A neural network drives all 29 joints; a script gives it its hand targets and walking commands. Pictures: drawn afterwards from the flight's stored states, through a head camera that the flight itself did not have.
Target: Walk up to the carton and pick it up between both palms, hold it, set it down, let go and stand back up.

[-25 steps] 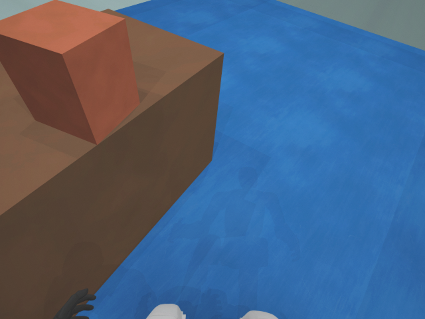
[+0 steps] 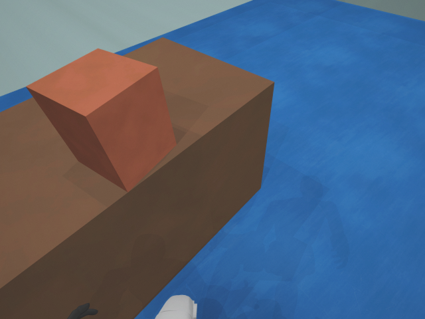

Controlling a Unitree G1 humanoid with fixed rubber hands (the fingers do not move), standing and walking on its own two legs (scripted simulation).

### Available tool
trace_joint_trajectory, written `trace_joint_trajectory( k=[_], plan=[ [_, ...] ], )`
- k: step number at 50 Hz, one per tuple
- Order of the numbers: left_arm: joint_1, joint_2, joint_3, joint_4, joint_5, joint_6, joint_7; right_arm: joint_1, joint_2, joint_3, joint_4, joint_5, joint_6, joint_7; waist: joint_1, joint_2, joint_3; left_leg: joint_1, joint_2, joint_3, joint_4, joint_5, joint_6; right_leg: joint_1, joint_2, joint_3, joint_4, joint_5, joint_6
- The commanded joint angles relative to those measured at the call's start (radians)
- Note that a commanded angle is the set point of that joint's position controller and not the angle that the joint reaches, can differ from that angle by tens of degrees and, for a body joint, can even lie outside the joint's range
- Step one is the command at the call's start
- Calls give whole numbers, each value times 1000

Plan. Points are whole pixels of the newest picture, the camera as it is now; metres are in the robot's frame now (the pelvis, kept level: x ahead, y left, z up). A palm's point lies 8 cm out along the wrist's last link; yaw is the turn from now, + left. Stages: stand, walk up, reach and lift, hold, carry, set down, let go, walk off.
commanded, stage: walk up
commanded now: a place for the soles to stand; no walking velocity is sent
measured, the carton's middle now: (112, 120) +0.56 +0.29 +0.07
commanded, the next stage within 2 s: none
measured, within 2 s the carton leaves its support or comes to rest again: neither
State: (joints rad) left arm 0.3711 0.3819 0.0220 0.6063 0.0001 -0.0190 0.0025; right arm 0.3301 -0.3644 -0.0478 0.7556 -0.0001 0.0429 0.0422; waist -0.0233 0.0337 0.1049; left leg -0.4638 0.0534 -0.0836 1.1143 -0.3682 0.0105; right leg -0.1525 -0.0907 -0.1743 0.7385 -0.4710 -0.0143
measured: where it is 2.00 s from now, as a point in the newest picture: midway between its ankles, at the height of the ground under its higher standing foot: outside the picture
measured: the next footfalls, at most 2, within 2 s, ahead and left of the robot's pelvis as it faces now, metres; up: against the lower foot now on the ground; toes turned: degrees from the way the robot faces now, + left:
left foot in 0.16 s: +0.17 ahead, +0.19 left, +0.00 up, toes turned +1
right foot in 0.44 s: +0.23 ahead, -0.06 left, +0.00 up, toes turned +2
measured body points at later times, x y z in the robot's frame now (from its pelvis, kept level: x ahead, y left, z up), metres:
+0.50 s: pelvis +0.15 +0.01 -0.02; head +0.16 +0.04 +0.43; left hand +0.24 +0.31 -0.12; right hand +0.25 -0.30 -0.11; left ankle +0.12 +0.18 -0.70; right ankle +0.19 -0.06 -0.71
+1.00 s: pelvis +0.25 +0.02 -0.03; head +0.27 +0.05 +0.42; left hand +0.24 +0.32 -0.14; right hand +0.41 -0.24 -0.12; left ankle +0.27 +0.18 -0.71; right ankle +0.21 -0.06 -0.68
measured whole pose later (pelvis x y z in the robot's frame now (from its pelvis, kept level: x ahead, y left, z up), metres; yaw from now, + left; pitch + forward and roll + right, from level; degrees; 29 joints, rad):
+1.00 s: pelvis +0.25 +0.02 -0.03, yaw +20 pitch -6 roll +2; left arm 0.37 0.40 0.02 0.52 0.00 0.09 -0.02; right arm 0.30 -0.35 0.01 0.75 0.00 0.02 -0.01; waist -0.02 -0.10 0.19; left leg -0.41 -0.05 -0.09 0.87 -0.36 -0.03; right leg -0.29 -0.09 -0.17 1.17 -0.69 -0.01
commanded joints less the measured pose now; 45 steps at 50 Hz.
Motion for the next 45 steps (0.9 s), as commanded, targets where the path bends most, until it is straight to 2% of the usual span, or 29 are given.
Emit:
trace_joint_trajectory(
  k=[1,3,4,5,6,7,8,9,10,12,16,18,19,20,21,22,23,24,25,28,29,31,35,39,41,42,43,44,45],
  plan=[
    [-42,295,132,-180,48,-24,7,-105,-173,-60,-177,-21,-27,24,64,-292,44,-152,72,148,-222,42,-36,96,-308,59,-354,318,-147],
    [-144,302,126,-203,52,-19,1,8,-197,-77,-143,-22,-28,19,-11,-314,52,19,41,212,-280,53,-27,-37,-310,24,-276,263,-120],
    [-193,300,130,-212,53,-16,-3,108,-209,-87,-117,-27,-27,14,-70,-277,28,139,23,230,-315,101,-16,-102,-297,-15,-190,261,-109],
    [-196,293,126,-204,51,-8,-8,227,-237,-103,-70,-28,-33,0,-124,-176,-64,308,-31,188,-401,124,12,-138,-232,-56,72,336,-88],
    [-177,240,107,-210,42,-5,-20,337,-308,-129,-21,-28,-41,-23,-168,-50,-110,448,-106,42,-471,71,63,-227,-144,-38,421,377,-47],
    [-170,164,88,-227,43,-8,-35,332,-399,-152,-31,-27,-51,-47,-164,199,-97,427,15,-307,-614,98,93,-355,-9,14,620,-18,-16],
    [-177,176,98,-260,28,0,-41,265,-400,-152,-66,-25,-43,-50,-105,226,-114,444,84,-745,-749,62,152,-503,86,115,628,-194,-4],
    [-206,207,102,-292,19,-3,-37,248,-391,-143,-103,-8,-41,-54,-87,216,-67,438,175,-972,-878,29,232,-587,100,195,647,-213,-10],
    [-192,231,103,-279,28,-5,-24,184,-388,-132,-141,-4,-44,-63,-57,202,-27,417,219,-1024,-912,-124,284,-624,70,245,641,-228,-16],
    [-193,233,101,-227,27,-18,-23,143,-360,-111,-130,-14,-56,-77,-32,107,17,375,171,-831,-778,99,283,-582,29,274,511,-227,-32],
    [-159,203,101,-229,27,-36,-22,132,-314,-92,-124,-32,-65,-84,-38,202,-94,308,111,-647,-577,494,266,-419,32,281,277,-194,-37],
    [-106,218,110,-224,24,-42,-21,55,-299,-88,-167,-33,-58,-85,-7,178,-107,180,129,-635,-506,411,249,-315,20,329,154,-186,-46],
    [-47,223,119,-201,26,-41,-20,-6,-300,-90,-187,-34,-56,-87,37,134,-103,67,128,-604,-460,312,218,-185,8,339,48,-115,-54],
    [82,214,117,-166,18,-45,-14,-76,-284,-80,-202,-24,-53,-82,113,103,-114,-84,64,-467,-361,242,151,42,14,324,-175,-5,-55],
    [192,281,135,-130,36,-47,-4,-91,-194,-52,-201,-17,-50,-74,173,-73,-182,-262,-96,-223,-135,45,57,303,-110,457,-373,-18,-61],
    [218,346,154,-123,49,-39,15,-67,-102,-29,-206,-11,-56,-71,178,-202,-216,-387,-205,-47,91,-170,-13,382,-398,672,-467,-123,-53],
    [148,331,155,-143,52,-27,24,-50,-183,-56,-194,-21,-46,-80,152,-62,-187,-405,-126,-43,189,-178,-38,326,-487,740,-517,-216,-69],
    [115,307,147,-156,49,-27,27,-18,-227,-72,-181,-22,-38,-75,121,-53,-139,-409,-87,-41,226,-118,-39,274,-482,707,-504,-200,-50],
    [73,277,133,-162,36,-28,26,-13,-232,-75,-169,-23,-38,-72,89,-36,-17,-378,-53,-29,223,-65,-35,170,-421,589,-500,-134,3],
    [44,240,108,-155,13,-29,22,74,-202,-68,-110,-12,-39,-58,44,-151,28,-256,-23,33,148,17,-49,158,-264,254,-411,395,104],
    [34,225,104,-158,9,-26,16,78,-203,-61,-101,-18,-36,-57,46,-180,42,-247,-17,61,128,8,-55,158,-240,191,-376,561,91],
    [48,221,107,-165,19,-11,11,42,-189,-45,-101,-20,-35,-57,69,-232,15,-247,-28,117,24,-15,-56,228,-206,98,-324,657,31],
    [90,239,116,-164,29,2,12,-70,-169,-27,-143,-21,-38,-48,126,-308,73,-303,8,157,-108,-38,-54,241,-254,100,-319,608,-57],
    [-43,261,116,-214,25,14,0,-53,-197,-26,-140,-18,-50,-49,78,-323,121,-185,-9,197,-243,-7,-35,119,-254,31,-225,583,-115],
    [-41,266,107,-226,11,24,-2,24,-198,-36,-110,-25,-55,-59,33,-209,-8,57,-103,245,-373,103,-17,64,-217,-33,-75,628,-82],
    [-95,268,106,-242,6,33,-2,129,-217,-49,-75,-30,-55,-68,-46,-156,-96,236,-135,235,-450,193,9,15,-180,-73,84,660,-71],
    [-84,233,92,-251,0,33,-8,178,-258,-60,-68,-36,-59,-82,-70,-70,-169,396,-128,106,-508,243,57,-93,-137,-46,299,589,-56],
    [-74,192,79,-264,2,33,-12,185,-337,-92,-80,-38,-63,-95,-78,49,-194,481,3,-201,-542,338,139,-272,-72,20,458,373,-19],
    [-85,185,84,-283,1,40,-12,159,-418,-102,-97,-42,-59,-102,-54,191,-166,525,165,-687,-609,501,270,-481,68,86,598,-200,11]
  ],
)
